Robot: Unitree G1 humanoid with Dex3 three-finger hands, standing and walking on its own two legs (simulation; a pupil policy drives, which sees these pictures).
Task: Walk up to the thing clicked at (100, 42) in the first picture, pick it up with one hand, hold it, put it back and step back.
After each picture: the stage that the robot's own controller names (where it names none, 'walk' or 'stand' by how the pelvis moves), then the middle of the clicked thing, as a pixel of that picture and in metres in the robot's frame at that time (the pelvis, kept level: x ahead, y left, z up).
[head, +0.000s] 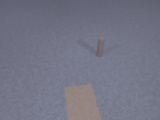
stand; (100, 47) +1.34 -0.23 -0.65
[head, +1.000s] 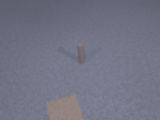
walk; (81, 53) +1.24 +0.09 -0.63
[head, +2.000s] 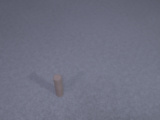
walk; (58, 86) +0.77 +0.21 -0.63
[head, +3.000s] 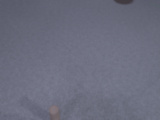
walk; (55, 117) +0.50 +0.15 -0.64
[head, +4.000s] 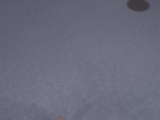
stand; out of the picture +0.45 +0.15 -0.65
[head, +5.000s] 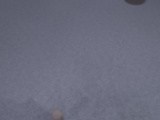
stand; out of the picture +0.47 +0.17 -0.65
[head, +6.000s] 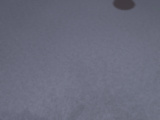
stand; out of the picture +0.43 +0.19 -0.65
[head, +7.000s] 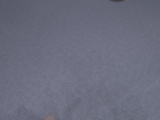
stand; out of the picture +0.44 +0.22 -0.65
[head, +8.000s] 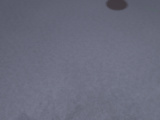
stand; out of the picture +0.43 +0.19 -0.66
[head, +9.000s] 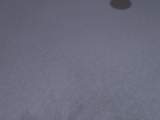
stand; out of the picture +0.43 +0.19 -0.66
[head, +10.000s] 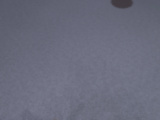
stand; out of the picture +0.43 +0.19 -0.66
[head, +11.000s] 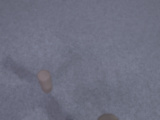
go down; (45, 82) +0.50 +0.15 -0.47
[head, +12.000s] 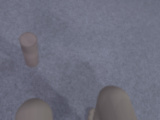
go down; (30, 52) +0.56 +0.16 -0.29
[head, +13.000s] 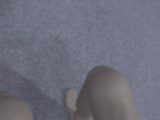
close in; out of the picture +0.56 +0.20 -0.20
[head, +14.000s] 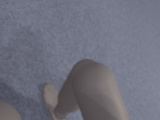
close; out of the picture +0.55 +0.22 -0.19
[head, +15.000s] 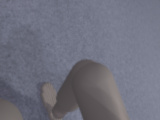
lift; out of the picture +0.51 +0.19 -0.20
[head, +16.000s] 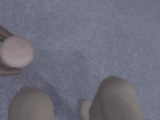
lift; (12, 55) +0.41 +0.19 -0.09
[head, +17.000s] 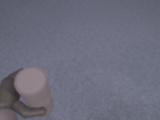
hold; (39, 97) +0.30 +0.14 +0.05
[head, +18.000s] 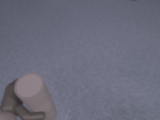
hold; (40, 102) +0.30 +0.14 +0.03
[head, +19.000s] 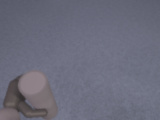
hold; (42, 99) +0.30 +0.14 +0.03
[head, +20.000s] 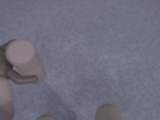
crouch; (31, 66) +0.42 +0.14 -0.04
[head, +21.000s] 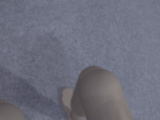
lower; out of the picture +0.54 +0.16 -0.13
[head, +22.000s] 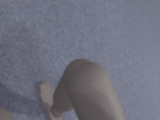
lower; out of the picture +0.51 +0.20 -0.20
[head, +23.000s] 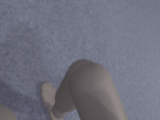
lower; out of the picture +0.50 +0.19 -0.20
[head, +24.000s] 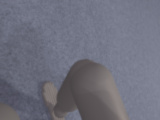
lower; out of the picture +0.50 +0.19 -0.20
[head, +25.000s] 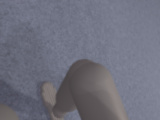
lower; out of the picture +0.50 +0.18 -0.20
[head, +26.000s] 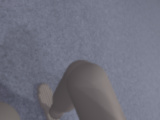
open; out of the picture +0.51 +0.18 -0.21
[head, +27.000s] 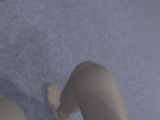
rise; out of the picture +0.50 +0.17 -0.20
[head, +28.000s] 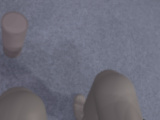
withdraw; (13, 39) +0.50 +0.14 -0.19
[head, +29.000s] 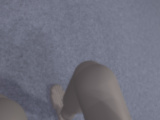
stand; out of the picture +0.52 +0.17 -0.19
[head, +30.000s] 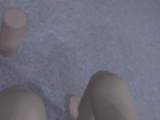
stand; (10, 36) +0.51 +0.15 -0.20
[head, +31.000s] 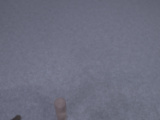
stand; (61, 111) +0.44 +0.11 -0.54
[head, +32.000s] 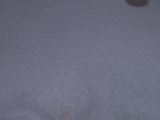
stand; out of the picture +0.44 +0.11 -0.60
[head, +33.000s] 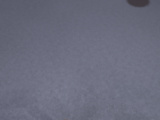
stand; out of the picture +0.42 +0.10 -0.60
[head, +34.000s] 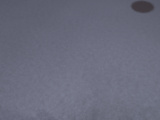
stand; out of the picture +0.44 +0.10 -0.65
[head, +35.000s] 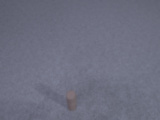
walk; (71, 101) +0.52 +0.08 -0.63
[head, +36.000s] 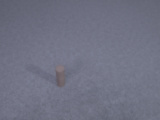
walk; (60, 76) +0.75 +0.12 -0.64
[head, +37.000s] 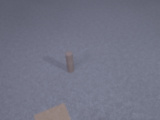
stand; (69, 62) +1.07 +0.17 -0.64
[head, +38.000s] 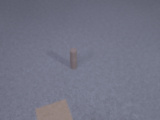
stand; (73, 59) +1.08 +0.09 -0.65
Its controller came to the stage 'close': yes
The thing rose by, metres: 0.68
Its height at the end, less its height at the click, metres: +0.00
